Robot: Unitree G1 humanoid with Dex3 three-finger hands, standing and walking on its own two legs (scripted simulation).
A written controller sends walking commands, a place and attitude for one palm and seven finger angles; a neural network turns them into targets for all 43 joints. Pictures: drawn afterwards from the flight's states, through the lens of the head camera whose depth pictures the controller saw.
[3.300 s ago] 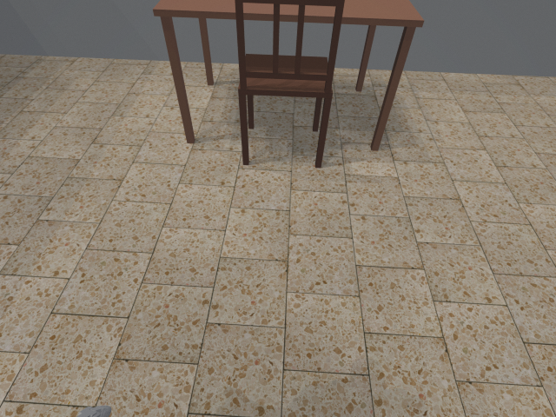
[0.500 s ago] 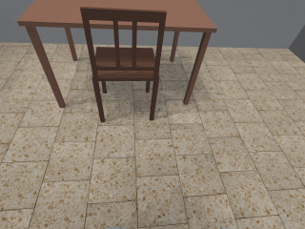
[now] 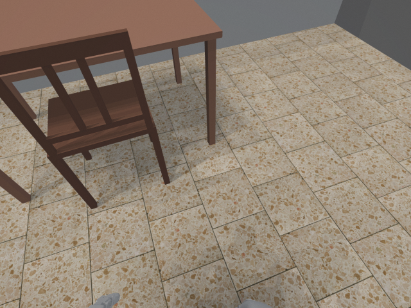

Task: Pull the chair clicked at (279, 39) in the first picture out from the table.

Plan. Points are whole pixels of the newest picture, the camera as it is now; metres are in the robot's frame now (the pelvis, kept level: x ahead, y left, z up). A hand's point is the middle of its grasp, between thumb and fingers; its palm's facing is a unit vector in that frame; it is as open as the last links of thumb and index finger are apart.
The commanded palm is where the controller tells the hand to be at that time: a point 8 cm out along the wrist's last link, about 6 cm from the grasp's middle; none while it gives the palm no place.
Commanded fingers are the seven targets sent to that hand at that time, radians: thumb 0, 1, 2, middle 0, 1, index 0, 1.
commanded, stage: turn to face it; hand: left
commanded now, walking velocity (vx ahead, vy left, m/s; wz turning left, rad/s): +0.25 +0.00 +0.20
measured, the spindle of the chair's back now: (66, 100) +0.74 +0.51 -0.07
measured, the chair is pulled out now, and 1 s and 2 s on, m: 0.00 0.00 0.00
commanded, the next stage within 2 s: take the last steps up to it in 0.82 s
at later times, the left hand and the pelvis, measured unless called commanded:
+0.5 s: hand out of the picture +0.12 +0.20 -0.18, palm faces +0.22 -0.96 -0.15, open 7.3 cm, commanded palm none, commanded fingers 0.00 0.90 0.90 -0.20 -0.30 -0.20 -0.30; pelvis +0.14 +0.03 +0.00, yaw +9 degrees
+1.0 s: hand (131, 289) +0.18 +0.18 -0.13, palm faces +0.35 -0.91 -0.24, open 7.4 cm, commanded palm none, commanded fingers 0.00 0.90 0.90 -0.20 -0.30 -0.20 -0.30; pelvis +0.18 -0.02 +0.02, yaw +19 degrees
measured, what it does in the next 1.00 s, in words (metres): walks ahead, turning left: left foot, then right foot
